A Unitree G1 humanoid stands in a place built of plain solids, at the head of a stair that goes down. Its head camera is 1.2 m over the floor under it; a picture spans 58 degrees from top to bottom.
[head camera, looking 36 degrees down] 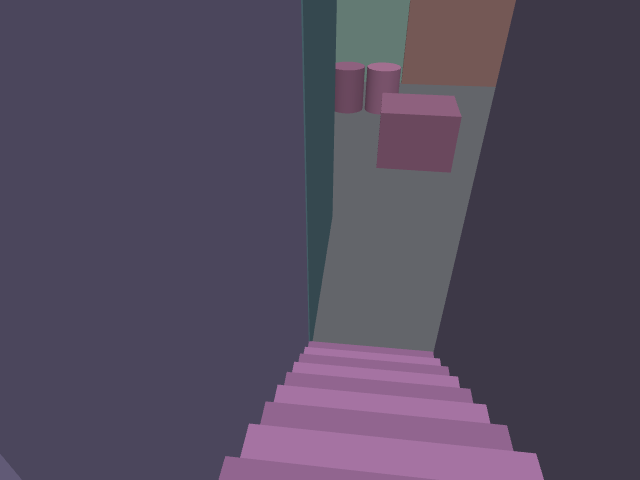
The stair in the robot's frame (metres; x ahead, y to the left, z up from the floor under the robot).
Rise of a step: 0.20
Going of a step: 0.24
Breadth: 1.10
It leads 6 degrees to the right of straight ahead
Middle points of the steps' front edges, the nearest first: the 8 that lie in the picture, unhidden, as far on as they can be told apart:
0.91 -0.26 -0.40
1.14 -0.29 -0.61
1.38 -0.32 -0.81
1.62 -0.34 -1.01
1.85 -0.37 -1.22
2.09 -0.40 -1.42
2.33 -0.42 -1.62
2.56 -0.45 -1.83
